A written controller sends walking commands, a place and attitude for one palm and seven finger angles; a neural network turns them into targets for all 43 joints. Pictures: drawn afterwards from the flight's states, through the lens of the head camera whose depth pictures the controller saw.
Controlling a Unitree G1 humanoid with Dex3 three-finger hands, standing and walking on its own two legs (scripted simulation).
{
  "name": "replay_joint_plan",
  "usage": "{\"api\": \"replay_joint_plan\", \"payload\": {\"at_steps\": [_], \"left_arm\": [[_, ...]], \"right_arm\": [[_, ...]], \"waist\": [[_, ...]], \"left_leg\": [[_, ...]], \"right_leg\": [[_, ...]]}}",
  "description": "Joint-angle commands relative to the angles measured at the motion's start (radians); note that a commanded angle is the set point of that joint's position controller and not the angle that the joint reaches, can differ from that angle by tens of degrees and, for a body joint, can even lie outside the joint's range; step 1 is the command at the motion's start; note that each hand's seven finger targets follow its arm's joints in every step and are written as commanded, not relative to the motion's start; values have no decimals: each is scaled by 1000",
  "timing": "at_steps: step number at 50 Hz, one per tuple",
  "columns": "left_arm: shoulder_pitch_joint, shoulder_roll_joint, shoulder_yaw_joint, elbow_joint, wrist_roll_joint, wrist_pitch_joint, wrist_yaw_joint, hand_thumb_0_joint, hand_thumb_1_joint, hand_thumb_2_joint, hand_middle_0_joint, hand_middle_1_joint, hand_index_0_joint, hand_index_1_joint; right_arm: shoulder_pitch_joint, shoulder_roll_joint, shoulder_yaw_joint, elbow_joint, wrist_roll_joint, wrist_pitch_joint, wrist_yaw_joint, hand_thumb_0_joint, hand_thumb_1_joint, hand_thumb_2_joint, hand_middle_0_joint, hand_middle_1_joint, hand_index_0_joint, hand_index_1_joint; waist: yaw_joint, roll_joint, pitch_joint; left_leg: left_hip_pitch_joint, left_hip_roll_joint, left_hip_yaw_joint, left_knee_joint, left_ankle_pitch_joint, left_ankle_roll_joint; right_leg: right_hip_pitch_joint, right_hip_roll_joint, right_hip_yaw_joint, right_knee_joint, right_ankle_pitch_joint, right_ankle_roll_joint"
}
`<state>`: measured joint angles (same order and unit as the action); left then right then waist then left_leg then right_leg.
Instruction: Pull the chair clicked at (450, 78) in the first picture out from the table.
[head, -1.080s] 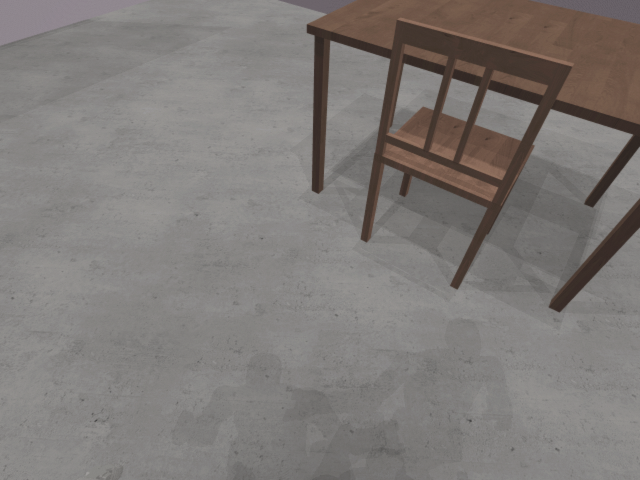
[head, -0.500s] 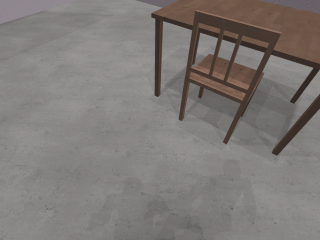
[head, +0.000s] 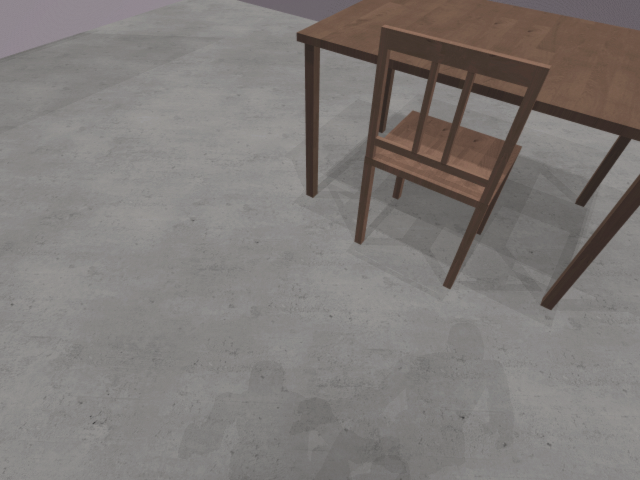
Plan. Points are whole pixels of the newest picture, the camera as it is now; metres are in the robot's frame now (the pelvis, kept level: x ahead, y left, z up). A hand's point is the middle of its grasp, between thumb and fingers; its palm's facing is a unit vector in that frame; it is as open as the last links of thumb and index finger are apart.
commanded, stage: look at it before walking up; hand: left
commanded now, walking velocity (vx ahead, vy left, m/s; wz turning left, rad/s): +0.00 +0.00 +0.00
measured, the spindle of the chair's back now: (425, 110) +1.12 -0.25 -0.10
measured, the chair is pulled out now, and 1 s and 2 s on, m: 0.00 0.00 0.00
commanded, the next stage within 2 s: walk to a spot facing it in 0.36 s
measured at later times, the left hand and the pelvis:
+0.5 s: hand out of the picture +0.08 +0.24 -0.16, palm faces -0.02 -0.94 -0.33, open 7.4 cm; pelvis +0.00 +0.00 +0.00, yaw +0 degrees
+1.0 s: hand out of the picture +0.10 +0.24 -0.18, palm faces +0.16 -0.97 -0.16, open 7.4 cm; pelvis +0.12 +0.05 +0.00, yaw +9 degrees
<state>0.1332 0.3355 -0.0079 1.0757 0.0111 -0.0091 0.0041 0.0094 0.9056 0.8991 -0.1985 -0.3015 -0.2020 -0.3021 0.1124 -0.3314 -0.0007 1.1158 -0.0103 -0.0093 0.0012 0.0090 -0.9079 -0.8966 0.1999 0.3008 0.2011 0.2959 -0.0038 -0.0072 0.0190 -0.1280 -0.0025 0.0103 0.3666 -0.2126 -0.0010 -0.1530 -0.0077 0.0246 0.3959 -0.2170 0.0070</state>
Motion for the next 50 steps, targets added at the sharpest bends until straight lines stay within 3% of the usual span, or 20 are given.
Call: {"api": "replay_joint_plan", "payload": {"at_steps": [1,11,23,25,27,29,30,32,34,36,37,38,39,40,41,42,44,46,48,50], "left_arm": [[-40,210,43,-61,0,-18,8,0,900,900,-200,-300,-200,-300],[-31,211,44,-57,0,-22,9,0,900,900,-200,-300,-200,-300],[-33,211,43,-51,-1,-20,9,0,900,900,-200,-300,-200,-300],[39,95,20,-21,0,0,13,0,900,900,-200,-300,-200,-300],[79,102,28,-21,8,13,5,0,900,900,-200,-300,-200,-300],[125,124,44,-33,12,14,-2,0,900,900,-200,-300,-200,-300],[160,144,56,-38,12,12,0,0,900,900,-200,-300,-200,-300],[211,156,73,-43,11,-7,6,0,900,900,-200,-300,-200,-300],[199,140,80,-55,18,-26,7,0,900,900,-200,-300,-200,-300],[154,118,81,-67,16,-28,5,0,900,900,-200,-300,-200,-300],[131,100,80,-70,11,-23,4,0,900,900,-200,-300,-200,-300],[143,47,72,-80,5,-17,-2,0,900,900,-200,-300,-200,-300],[119,-33,58,-119,-1,-14,-10,0,900,900,-200,-300,-200,-300],[41,-13,57,-158,14,-25,-3,0,900,900,-200,-300,-200,-300],[21,-14,62,-158,16,-32,-4,0,900,900,-200,-300,-200,-300],[27,-27,63,-139,17,-37,-10,0,900,900,-200,-300,-200,-300],[85,-59,61,-103,21,-37,-20,0,900,900,-200,-300,-200,-300],[115,-77,58,-89,15,-33,-20,0,900,900,-200,-300,-200,-300],[101,-94,56,-94,15,-27,-18,0,900,900,-200,-300,-200,-300],[49,-105,58,-113,12,-25,-20,0,900,900,-200,-300,-200,-300]], "right_arm": [[-49,-213,-37,-68,3,-27,-13,0,-900,-900,200,300,200,300],[-45,-212,-38,-65,5,-29,-15,0,-900,-900,200,300,200,300],[-48,-213,-36,-58,3,-27,-15,0,-900,-900,200,300,200,300],[16,-91,-7,-37,-3,-9,-8,0,-900,-900,200,300,200,300],[40,-87,-11,-41,-10,4,-3,0,-900,-900,200,300,200,300],[50,-74,-15,-67,-14,8,1,0,-900,-900,200,300,200,300],[54,-60,-17,-83,-13,7,1,0,-900,-900,200,300,200,300],[33,-52,-29,-122,-11,-3,5,0,-900,-900,200,300,200,300],[46,-26,-35,-141,-5,-18,14,0,-900,-900,200,300,200,300],[137,14,-37,-119,-3,-23,21,0,-900,-900,200,300,200,300],[233,23,-39,-90,-3,-25,18,0,-900,-900,200,300,200,300],[341,-25,-55,-57,-9,-29,9,0,-900,-900,200,300,200,300],[466,-128,-87,-31,-23,-35,-2,0,-900,-900,200,300,200,300],[501,-110,-79,-24,-14,-33,-9,0,-900,-900,200,300,200,300],[464,-79,-74,-34,-9,-35,-15,0,-900,-900,200,300,200,300],[416,-38,-65,-48,-7,-45,-18,0,-900,-900,200,300,200,300],[375,25,-49,-44,-4,-70,-26,0,-900,-900,200,300,200,300],[390,45,-47,-26,1,-83,-33,0,-900,-900,200,300,200,300],[410,53,-48,-8,3,-86,-35,0,-900,-900,200,300,200,300],[417,66,-50,5,3,-85,-35,0,-900,-900,200,300,200,300]], "waist": [[5,-3,-39],[3,-1,-69],[4,8,-45],[6,9,-58],[18,-8,25],[36,-88,92],[47,-155,90],[58,-187,97],[37,-121,91],[-14,-106,81],[-54,-69,69],[-86,100,44],[-128,376,50],[-124,267,83],[-101,131,101],[-81,68,123],[-35,78,106],[-19,98,57],[-16,92,62],[-22,96,106]], "left_leg": [[0,121,-95,-60,112,30],[25,126,-90,-52,164,27],[21,127,-90,-67,150,25],[-2,111,-77,-39,34,15],[-110,86,-88,-17,-214,28],[-260,34,-62,91,-299,25],[-320,12,-14,200,-270,19],[-402,41,7,380,-273,16],[-396,74,10,379,-280,17],[-190,54,65,221,-188,19],[-28,29,88,135,-111,21],[112,85,-64,29,-214,54],[173,341,-472,-171,-385,156],[135,390,-598,-228,-368,215],[107,403,-596,-210,-348,251],[78,366,-518,-212,-286,244],[73,283,-339,-191,-10,203],[118,246,-227,-158,235,204],[128,235,-181,-161,287,206],[89,230,-153,-185,234,202]], "right_leg": [[-9,-107,96,-63,127,-38],[15,-109,95,-56,192,-39],[12,-108,95,-70,177,-38],[26,-107,72,-54,18,-18],[-22,-105,94,-73,-267,-27],[-3,-155,173,-124,-413,-66],[35,-219,240,-170,-463,-101],[74,-338,338,-225,-405,-184],[84,-358,258,-179,-221,-203],[-47,-297,99,-102,-174,-150],[-157,-244,13,-22,-215,-107],[-284,-149,-77,190,-228,-56],[-492,-14,-193,538,-346,10],[-572,-30,-70,698,-364,-14],[-615,-76,-33,785,-293,-24],[-619,-107,-12,798,-208,-18],[-559,-124,-30,749,-105,2],[-528,-120,-56,700,-77,18],[-537,-121,-72,651,-51,27],[-533,-129,-86,554,-11,33]]}}
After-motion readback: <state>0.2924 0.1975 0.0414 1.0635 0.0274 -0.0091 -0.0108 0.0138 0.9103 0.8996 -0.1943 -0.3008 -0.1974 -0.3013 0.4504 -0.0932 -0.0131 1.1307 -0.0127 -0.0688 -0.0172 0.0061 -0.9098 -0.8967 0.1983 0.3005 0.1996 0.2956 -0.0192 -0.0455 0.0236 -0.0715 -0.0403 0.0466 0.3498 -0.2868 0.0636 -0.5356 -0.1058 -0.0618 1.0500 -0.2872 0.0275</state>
